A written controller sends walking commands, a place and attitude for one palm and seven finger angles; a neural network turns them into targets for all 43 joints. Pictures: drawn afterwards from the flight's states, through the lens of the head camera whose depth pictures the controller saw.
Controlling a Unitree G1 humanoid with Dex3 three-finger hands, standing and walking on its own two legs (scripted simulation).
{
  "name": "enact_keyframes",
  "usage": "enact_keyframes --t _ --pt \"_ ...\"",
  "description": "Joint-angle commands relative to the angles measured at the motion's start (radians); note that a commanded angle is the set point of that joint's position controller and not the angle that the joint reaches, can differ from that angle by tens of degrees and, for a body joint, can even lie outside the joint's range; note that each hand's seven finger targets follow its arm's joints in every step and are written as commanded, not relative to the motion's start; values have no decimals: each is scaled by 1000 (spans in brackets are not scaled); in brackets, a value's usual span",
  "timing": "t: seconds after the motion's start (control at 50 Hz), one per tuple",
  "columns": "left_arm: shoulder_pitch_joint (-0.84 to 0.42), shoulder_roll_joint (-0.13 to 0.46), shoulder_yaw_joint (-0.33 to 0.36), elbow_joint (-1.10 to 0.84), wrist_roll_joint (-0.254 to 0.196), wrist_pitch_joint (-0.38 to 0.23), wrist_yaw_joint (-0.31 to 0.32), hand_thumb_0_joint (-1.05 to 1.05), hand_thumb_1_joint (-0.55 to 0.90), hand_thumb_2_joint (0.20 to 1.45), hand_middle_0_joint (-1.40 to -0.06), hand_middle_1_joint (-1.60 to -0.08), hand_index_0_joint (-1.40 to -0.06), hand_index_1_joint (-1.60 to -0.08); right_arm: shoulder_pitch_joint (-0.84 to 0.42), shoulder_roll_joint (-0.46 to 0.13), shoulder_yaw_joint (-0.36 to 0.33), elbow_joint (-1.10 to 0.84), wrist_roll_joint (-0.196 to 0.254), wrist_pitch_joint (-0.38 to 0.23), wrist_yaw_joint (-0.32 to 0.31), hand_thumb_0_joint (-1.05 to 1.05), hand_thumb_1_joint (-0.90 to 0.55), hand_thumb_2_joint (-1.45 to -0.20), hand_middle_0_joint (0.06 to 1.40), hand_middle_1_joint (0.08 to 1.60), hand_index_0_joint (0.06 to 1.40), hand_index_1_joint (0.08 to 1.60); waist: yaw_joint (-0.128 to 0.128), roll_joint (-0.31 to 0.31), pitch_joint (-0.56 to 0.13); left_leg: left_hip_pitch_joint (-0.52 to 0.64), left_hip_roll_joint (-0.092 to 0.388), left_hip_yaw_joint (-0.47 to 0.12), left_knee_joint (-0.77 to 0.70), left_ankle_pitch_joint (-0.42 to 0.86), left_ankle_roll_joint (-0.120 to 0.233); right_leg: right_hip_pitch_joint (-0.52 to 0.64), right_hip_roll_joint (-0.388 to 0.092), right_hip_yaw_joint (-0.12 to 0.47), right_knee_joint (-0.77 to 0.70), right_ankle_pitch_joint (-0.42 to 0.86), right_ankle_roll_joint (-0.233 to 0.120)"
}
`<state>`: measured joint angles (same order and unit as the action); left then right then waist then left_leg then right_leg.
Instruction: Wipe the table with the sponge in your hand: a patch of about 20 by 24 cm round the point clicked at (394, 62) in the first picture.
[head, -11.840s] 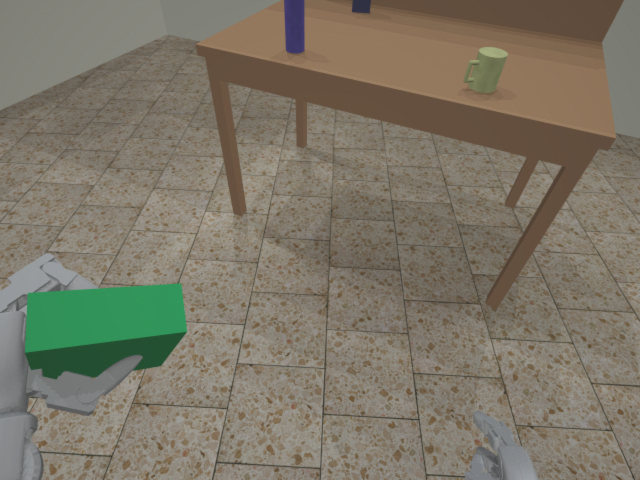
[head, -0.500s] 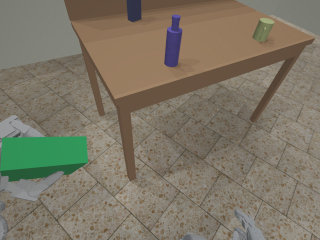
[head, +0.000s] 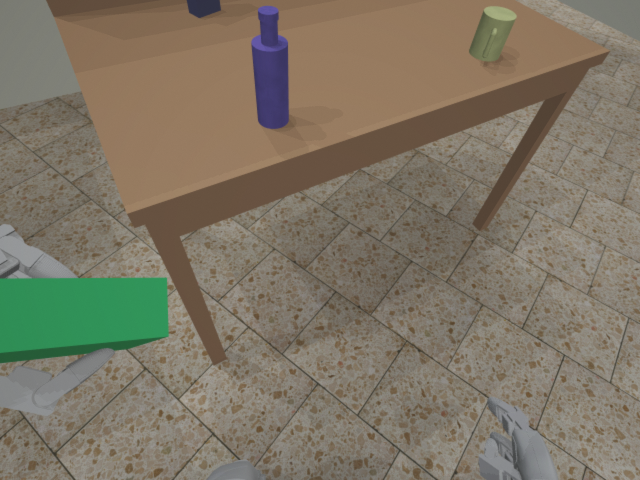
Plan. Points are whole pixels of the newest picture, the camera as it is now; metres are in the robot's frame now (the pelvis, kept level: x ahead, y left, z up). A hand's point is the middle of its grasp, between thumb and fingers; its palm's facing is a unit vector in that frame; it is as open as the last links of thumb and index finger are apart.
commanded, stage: take the last steps up to it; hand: left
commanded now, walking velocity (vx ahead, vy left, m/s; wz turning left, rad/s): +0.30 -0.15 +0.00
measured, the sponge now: (96, 321) +0.22 +0.21 +0.16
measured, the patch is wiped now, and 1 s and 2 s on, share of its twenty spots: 0.00 0.00 0.00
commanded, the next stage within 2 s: none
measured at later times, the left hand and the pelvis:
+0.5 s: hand (243, 222) +0.34 +0.11 +0.16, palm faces +0.35 -0.80 -0.49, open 9.2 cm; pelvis +0.11 -0.12 +0.00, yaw +0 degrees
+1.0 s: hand (370, 145) +0.46 -0.02 +0.17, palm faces +0.32 -0.77 -0.55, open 9.2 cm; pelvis +0.24 -0.25 -0.01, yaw -2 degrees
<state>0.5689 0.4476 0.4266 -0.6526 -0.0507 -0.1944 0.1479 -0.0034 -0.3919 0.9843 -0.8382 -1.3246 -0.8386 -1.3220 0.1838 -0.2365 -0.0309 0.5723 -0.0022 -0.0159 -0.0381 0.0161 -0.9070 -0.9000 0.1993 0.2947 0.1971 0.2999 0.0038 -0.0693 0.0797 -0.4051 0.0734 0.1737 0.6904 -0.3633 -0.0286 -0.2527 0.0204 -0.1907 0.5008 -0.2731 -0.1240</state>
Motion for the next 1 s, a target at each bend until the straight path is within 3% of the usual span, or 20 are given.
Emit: enact_keyframes --t 0.0,0.04,0.06,0.1,0.18,0.28,0.3,0.34,0.38,0.44,0.54,0.6,0.62,0.64,0.66,0.7,0.8,0.94,0.96,0.98 --pt "-144 97 43 -136 -3 -31 27 0 100 1300 -1200 -1600 -1200 -1600 -28 -73 -21 -153 3 -57 -31 0 -900 -900 200 300 200 300 -26 94 -195 301 46 -40 -249 83 51 -31 -202 221 40 51 19" --pt "-245 93 7 -173 7 -57 25 0 100 1300 -1200 -1600 -1200 -1600 -42 -85 -21 -158 8 -75 -31 0 -900 -900 200 300 200 300 -25 392 -137 506 403 -578 -419 127 221 -391 -40 122 427 -267 118" --pt "-261 134 30 -155 18 -71 19 0 100 1300 -1200 -1600 -1200 -1600 -73 -75 -8 -159 3 -90 -30 0 -900 -900 200 300 200 300 -8 344 -86 427 471 -644 -477 102 265 -426 -47 206 592 -261 120" --pt "-285 151 33 -153 30 -63 4 0 100 1300 -1200 -1600 -1200 -1600 -80 -77 -10 -149 -2 -96 -23 0 -900 -900 200 300 200 300 -1 312 -33 257 440 -527 -493 -61 243 -392 -123 243 592 -189 120" --pt "-168 101 30 -218 27 -48 8 0 100 1300 -1200 -1600 -1200 -1600 -39 -80 -19 -156 2 -118 -11 0 -900 -900 200 300 200 300 19 363 -100 211 297 -186 -427 168 153 -187 -112 113 329 -88 139" --pt "-138 78 51 -68 16 -35 14 0 100 1300 -1200 -1600 -1200 -1600 -26 -75 -25 -160 14 -113 1 0 -900 -900 200 300 200 300 12 275 -131 154 223 -38 -204 113 81 63 -25 -46 35 -6 156" --pt "-147 89 58 -34 15 -29 17 0 100 1300 -1200 -1600 -1200 -1600 -24 -59 -22 -152 19 -104 1 0 -900 -900 200 300 200 300 18 152 -150 100 170 -2 -40 71 58 153 -36 -9 -33 -8 139" --pt "-139 159 92 -17 20 -8 32 0 100 1300 -1200 -1600 -1200 -1600 -50 -18 -7 -172 30 -94 -1 0 -900 -900 200 300 200 300 34 -335 -181 -273 -20 12 452 -286 0 338 -362 522 -177 208 -42" --pt "-185 159 97 -62 4 -20 19 0 100 1300 -1200 -1600 -1200 -1600 -96 -43 -7 -144 31 -101 -1 0 -900 -900 200 300 200 300 21 -212 -154 -292 55 -143 619 -221 0 246 -401 520 -213 138 -77" --pt "-114 167 128 -141 9 -32 24 0 100 1300 -1200 -1600 -1200 -1600 -136 -33 8 -122 16 -53 3 0 -900 -900 200 300 200 300 23 -49 -170 -247 69 -119 474 -181 -20 259 -365 348 -149 366 -85" --pt "-86 136 110 -225 7 -46 45 0 100 1300 -1200 -1600 -1200 -1600 -113 -40 -2 -141 -1 -38 6 0 -900 -900 200 300 200 300 17 -37 -234 -54 22 13 16 -37 -11 286 -308 203 -86 452 -66" --pt "-91 116 86 -231 3 -39 45 0 100 1300 -1200 -1600 -1200 -1600 -51 -60 -23 -148 -2 -47 -9 0 -900 -900 200 300 200 300 -17 33 -252 232 -4 50 -229 169 6 133 -225 136 109 368 9" --pt "-84 119 88 -236 3 -52 42 0 100 1300 -1200 -1600 -1200 -1600 -39 -81 -36 -157 0 -48 -20 0 -900 -900 200 300 200 300 -30 154 -274 399 91 -86 -274 209 54 -15 -174 108 284 252 56" --pt "-73 109 77 -260 3 -67 38 0 100 1300 -1200 -1600 -1200 -1600 -47 -110 -52 -163 -1 -48 -22 0 -900 -900 200 300 200 300 -17 417 -280 566 344 -443 -316 444 154 -276 -67 80 496 -207 123" --pt "-81 145 90 -244 14 -79 36 0 100 1300 -1200 -1600 -1200 -1600 -47 -89 -35 -169 0 -62 -14 0 -900 -900 200 300 200 300 -11 395 -242 554 464 -612 -367 549 241 -370 -32 163 674 -352 122" --pt "-177 195 125 -207 13 -82 15 0 100 1300 -1200 -1600 -1200 -1600 -97 -96 -26 -159 -4 -71 -7 0 -900 -900 200 300 200 300 -12 312 -148 366 453 -529 -419 280 223 -408 -109 220 747 -251 127" --pt "-76 97 74 -223 18 -60 4 0 100 1300 -1200 -1600 -1200 -1600 -39 -87 -36 -157 4 -91 6 0 -900 -900 200 300 200 300 7 358 -159 277 286 -129 -382 396 132 -248 -119 97 417 -69 153" --pt "-87 88 72 -90 11 -36 7 0 100 1300 -1200 -1600 -1200 -1600 -25 -73 -35 -166 18 -94 -5 0 -900 -900 200 300 200 300 8 261 -168 216 225 -4 -195 204 82 35 -25 -63 19 20 166" --pt "-112 101 71 -83 11 -30 10 0 100 1300 -1200 -1600 -1200 -1600 -30 -61 -33 -167 22 -87 -7 0 -900 -900 200 300 200 300 13 149 -186 160 181 10 -37 158 64 125 -51 -16 -48 20 148" --pt "-135 136 83 -82 18 -23 17 0 100 1300 -1200 -1600 -1200 -1600 -27 -30 -26 -167 29 -78 -9 0 -900 -900 200 300 200 300 14 -105 -223 -5 83 57 238 -5 36 247 -213 208 -122 107 74"
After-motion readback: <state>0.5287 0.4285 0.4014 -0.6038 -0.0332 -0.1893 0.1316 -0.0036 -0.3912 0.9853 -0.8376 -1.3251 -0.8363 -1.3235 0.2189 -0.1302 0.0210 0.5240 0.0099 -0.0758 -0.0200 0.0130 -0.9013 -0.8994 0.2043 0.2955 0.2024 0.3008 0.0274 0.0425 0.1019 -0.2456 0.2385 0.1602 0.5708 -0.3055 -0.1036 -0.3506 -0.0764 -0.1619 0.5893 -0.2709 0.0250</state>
